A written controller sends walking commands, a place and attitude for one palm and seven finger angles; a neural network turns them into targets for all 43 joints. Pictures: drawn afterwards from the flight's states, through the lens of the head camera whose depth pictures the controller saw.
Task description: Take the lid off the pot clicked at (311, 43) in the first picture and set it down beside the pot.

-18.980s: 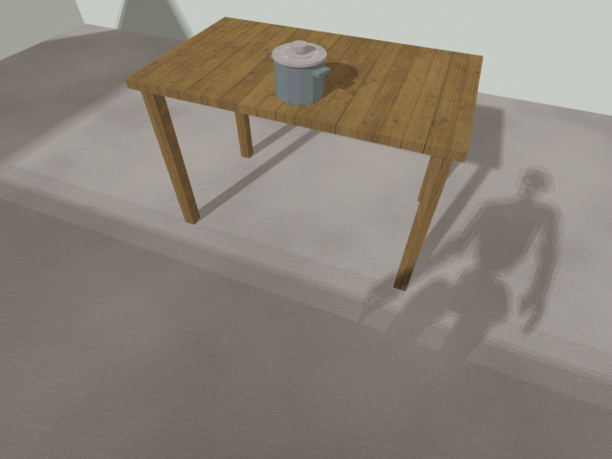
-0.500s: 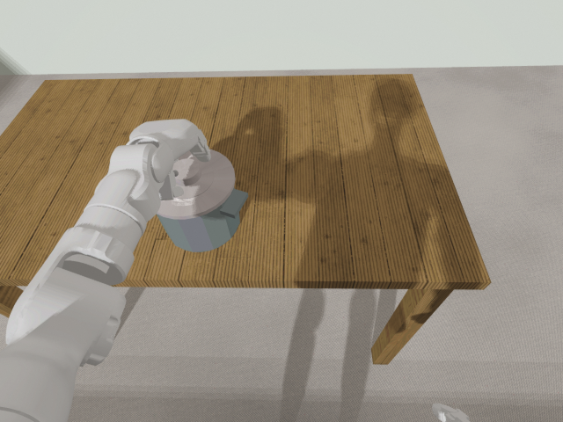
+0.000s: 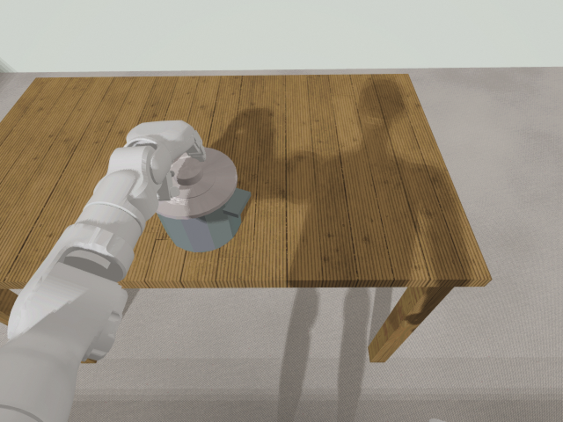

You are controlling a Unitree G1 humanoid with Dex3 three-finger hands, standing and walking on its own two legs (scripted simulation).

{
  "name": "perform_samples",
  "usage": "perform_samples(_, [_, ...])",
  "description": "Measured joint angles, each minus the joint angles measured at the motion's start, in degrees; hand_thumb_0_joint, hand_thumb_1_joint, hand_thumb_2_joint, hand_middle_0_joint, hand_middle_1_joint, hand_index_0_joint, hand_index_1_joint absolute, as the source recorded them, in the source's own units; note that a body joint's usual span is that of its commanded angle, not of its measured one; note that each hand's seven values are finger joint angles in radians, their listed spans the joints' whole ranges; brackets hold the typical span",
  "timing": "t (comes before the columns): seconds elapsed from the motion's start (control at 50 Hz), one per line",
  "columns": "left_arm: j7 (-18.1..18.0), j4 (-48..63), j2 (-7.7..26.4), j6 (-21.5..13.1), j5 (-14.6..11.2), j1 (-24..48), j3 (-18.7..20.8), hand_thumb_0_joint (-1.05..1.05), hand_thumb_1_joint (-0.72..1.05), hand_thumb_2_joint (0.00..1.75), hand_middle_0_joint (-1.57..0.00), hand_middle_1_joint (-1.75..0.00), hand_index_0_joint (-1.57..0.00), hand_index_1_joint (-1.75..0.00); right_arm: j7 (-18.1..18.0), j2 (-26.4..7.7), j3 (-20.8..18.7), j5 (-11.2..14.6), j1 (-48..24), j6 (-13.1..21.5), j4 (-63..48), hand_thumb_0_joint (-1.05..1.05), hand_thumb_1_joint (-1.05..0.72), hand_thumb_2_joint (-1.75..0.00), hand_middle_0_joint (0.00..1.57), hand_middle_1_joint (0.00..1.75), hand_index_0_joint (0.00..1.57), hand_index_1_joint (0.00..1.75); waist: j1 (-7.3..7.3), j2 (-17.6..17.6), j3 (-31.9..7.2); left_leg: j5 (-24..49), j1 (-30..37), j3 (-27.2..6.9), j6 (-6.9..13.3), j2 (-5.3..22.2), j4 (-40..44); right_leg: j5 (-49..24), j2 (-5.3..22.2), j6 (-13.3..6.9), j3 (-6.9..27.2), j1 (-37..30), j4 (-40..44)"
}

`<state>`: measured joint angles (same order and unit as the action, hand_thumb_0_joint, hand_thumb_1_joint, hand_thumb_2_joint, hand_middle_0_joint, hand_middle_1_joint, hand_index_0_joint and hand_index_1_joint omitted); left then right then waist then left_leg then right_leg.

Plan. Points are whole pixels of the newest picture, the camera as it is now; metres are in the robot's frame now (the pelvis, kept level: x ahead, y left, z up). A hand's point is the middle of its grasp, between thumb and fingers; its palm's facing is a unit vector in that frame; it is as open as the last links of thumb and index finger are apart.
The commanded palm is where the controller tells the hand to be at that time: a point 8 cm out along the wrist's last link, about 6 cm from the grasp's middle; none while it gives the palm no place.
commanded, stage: lower the open fingers around the knob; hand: left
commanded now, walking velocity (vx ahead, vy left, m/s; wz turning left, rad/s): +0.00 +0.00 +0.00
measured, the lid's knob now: (187, 171) +0.49 +0.15 +0.07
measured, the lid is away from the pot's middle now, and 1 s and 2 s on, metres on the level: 0.00 0.00 0.01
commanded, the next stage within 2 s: close the fingers and squeeze the knob in 0.32 s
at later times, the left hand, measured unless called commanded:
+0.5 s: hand (175, 178) +0.45 +0.16 +0.09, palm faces -0.34 -0.02 -0.94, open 10.3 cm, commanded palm +0.45 +0.14 +0.15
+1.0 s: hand (180, 177) +0.46 +0.15 +0.09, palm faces -0.34 -0.04 -0.94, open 8.6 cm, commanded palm +0.45 +0.15 +0.15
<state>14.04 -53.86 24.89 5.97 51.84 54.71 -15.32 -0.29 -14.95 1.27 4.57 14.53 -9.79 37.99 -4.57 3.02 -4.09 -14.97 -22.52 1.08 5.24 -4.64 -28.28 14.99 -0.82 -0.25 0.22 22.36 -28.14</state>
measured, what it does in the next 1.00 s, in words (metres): stands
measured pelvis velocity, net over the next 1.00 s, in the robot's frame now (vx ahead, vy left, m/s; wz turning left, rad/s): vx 0.00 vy -0.01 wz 0.00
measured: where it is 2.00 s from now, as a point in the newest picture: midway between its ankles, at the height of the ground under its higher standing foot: outside the picture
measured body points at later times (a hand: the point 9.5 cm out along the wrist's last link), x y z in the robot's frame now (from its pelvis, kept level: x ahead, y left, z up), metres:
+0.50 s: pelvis +0.00 +0.00 +0.00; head +0.04 -0.01 +0.45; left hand +0.47 +0.15 +0.14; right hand +0.08 -0.24 -0.14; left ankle -0.02 +0.06 -0.74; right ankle -0.02 -0.12 -0.74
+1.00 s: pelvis +0.00 -0.01 +0.00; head +0.05 -0.03 +0.45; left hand +0.47 +0.15 +0.14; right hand +0.09 -0.26 -0.13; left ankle -0.02 +0.06 -0.74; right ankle -0.02 -0.12 -0.74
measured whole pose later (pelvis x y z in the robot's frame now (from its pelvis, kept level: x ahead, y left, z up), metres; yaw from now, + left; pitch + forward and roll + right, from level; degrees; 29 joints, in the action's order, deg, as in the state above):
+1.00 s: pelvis +0.00 -0.01 +0.00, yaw +0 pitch +9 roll -1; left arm 12.9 -50.8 23.7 7.3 51.3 51.9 -16.3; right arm 0.1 -15.3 0.7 4.4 14.4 -9.5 38.3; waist -4.0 3.4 -4.3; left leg -15.3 -21.6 0.8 4.7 -4.1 -28.1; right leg 15.2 -1.4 -0.8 0.0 21.4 -27.8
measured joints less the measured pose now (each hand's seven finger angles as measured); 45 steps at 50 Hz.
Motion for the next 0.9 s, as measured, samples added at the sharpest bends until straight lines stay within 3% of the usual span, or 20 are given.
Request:
perform_samples(0.46, [-2.2, -0.4, -2.9, 2.5, 0.1, 0.1, -2.5, 0.00, -0.29, 1.42, -0.81, -0.09, -0.80, -0.09, 0.9, 0.5, -0.4, -0.4, 0.0, 0.3, 0.7, 0.01, -0.91, -0.89, 0.20, 0.30, 0.20, 0.30, 0.45, 0.3, -0.4, 0.2, -0.3, -0.1, 0.4, -0.7, -0.4, 0.2, 0.7, 0.4, -0.1, 0.4, -0.9])
perform_samples(0.7, [-1.1, -3.1, -2.0, 2.7, 0.0, 2.2, -2.0, 0.00, -0.12, 1.15, -0.62, -0.58, -0.61, -0.58, -0.3, 0.1, 0.0, -0.3, 0.2, 0.8, 0.8, 0.00, -0.91, -0.89, 0.20, 0.30, 0.20, 0.30, -0.10, -0.1, -0.2, -0.1, -0.6, -0.2, -0.2, 0.0, -0.6, 0.3, 0.0, -0.2, -0.2, 0.7, -0.9])
perform_samples(0.9, [-0.6, 1.8, -1.0, 1.1, -0.2, -1.7, -0.9, 0.00, 0.00, 1.07, -0.57, -0.79, -0.59, -0.80, 0.2, -0.6, -0.8, -0.4, 0.8, 0.5, 0.5, 0.01, -0.91, -0.89, 0.20, 0.30, 0.20, 0.30, 0.17, 0.4, -0.2, -0.3, 0.4, -0.2, -0.5, 0.4, 0.0, 0.3, -0.4, -0.5, -0.2, -0.4, 0.1])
